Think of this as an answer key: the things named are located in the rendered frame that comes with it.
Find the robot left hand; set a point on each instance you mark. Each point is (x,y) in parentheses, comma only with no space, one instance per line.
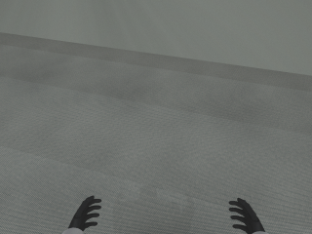
(81,216)

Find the robot right hand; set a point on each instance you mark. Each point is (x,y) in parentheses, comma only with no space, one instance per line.
(249,217)

